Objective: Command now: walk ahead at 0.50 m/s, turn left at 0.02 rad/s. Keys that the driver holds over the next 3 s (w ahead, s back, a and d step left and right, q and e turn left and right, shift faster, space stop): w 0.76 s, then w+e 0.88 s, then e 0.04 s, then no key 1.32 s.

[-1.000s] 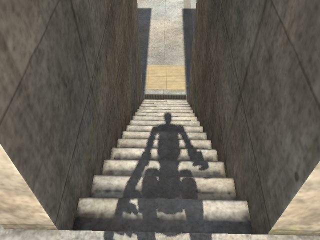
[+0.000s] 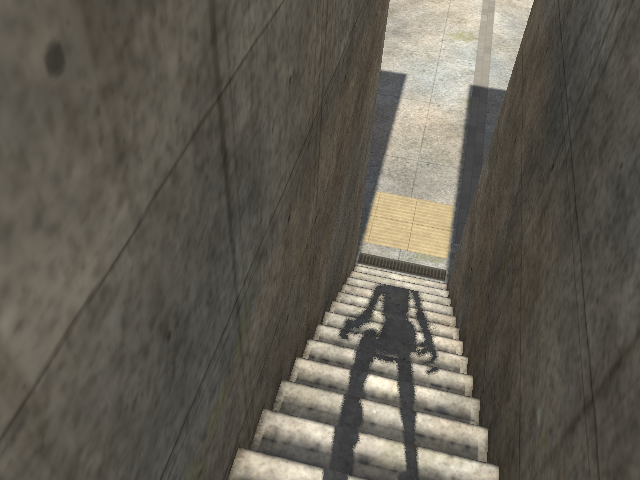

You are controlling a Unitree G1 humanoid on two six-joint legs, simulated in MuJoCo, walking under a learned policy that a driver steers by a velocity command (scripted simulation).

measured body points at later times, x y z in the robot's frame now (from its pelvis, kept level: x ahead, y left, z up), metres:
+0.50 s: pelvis +0.22 -0.06 -0.22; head +0.22 -0.05 +0.23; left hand +0.16 +0.16 -0.37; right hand +0.30 -0.27 -0.35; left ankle +0.36 +0.08 -0.82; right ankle +0.16 -0.14 -0.92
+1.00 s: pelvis +0.46 -0.05 -0.42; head +0.48 +0.01 +0.03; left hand +0.62 +0.18 -0.57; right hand +0.38 -0.30 -0.53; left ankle +0.46 +0.07 -1.12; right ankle +0.60 -0.23 -1.03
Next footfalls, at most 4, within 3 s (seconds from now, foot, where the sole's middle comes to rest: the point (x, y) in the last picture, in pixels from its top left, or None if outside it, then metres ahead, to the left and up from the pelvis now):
0.28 right None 0.20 -0.14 -0.96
0.74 left None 0.50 0.08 -1.16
1.24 right None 0.63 -0.24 -1.35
1.64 left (341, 461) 0.93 -0.15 -1.55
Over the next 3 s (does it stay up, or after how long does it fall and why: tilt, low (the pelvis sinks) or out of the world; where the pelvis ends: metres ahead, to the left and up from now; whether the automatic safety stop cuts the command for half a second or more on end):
stays up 0.99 -0.27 -0.91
